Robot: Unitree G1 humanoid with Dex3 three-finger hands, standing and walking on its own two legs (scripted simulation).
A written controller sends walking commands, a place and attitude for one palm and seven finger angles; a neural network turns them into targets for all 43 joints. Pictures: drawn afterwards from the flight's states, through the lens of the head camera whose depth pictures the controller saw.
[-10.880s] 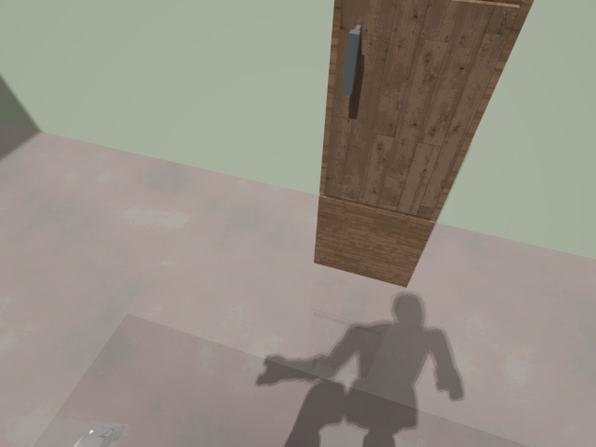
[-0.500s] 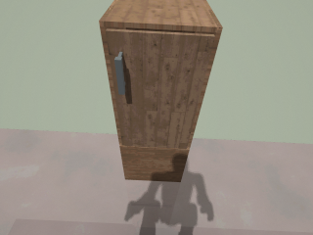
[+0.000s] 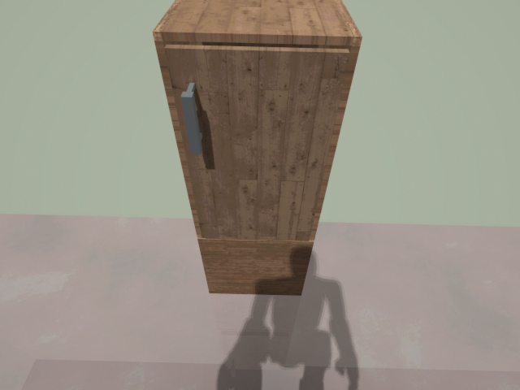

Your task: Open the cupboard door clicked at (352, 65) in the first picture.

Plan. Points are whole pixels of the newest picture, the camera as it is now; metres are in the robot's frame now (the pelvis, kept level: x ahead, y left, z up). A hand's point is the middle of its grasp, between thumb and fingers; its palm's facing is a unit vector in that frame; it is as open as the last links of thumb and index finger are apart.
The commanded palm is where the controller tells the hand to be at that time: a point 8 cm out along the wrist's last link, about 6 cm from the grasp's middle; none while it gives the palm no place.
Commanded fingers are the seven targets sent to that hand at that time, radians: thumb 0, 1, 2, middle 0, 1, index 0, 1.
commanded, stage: shuffle to correct the standing spot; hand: left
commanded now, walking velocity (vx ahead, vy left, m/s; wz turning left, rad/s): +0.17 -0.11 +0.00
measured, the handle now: (194, 119) +0.60 +0.18 +0.11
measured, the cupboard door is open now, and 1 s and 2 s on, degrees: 0 0 0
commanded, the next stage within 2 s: come to a stop and stand still in 0.16 s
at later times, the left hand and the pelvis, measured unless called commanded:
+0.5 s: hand out of the picture +0.08 +0.16 -0.18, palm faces +0.01 -0.98 -0.19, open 7.3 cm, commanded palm none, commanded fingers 0.00 0.90 0.90 -0.20 -0.30 -0.20 -0.30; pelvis +0.07 -0.02 +0.00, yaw -1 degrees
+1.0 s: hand out of the picture +0.08 +0.18 -0.18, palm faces +0.09 -0.98 -0.15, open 7.3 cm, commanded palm none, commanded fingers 0.00 0.90 0.90 -0.20 -0.30 -0.20 -0.30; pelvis +0.03 +0.00 +0.00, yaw +2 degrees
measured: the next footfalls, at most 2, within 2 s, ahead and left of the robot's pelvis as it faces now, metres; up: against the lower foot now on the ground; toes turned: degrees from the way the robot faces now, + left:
right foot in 0.56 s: +0.17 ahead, -0.17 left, +0.00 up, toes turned -7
left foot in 0.84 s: +0.07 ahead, +0.07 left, +0.00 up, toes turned +5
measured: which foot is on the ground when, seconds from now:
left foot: down 0.00-0.58, up 0.60-0.82, down 0.84-1.00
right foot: down 0.00-0.24, up 0.26-0.54, down 0.56-0.86, up 0.88-1.00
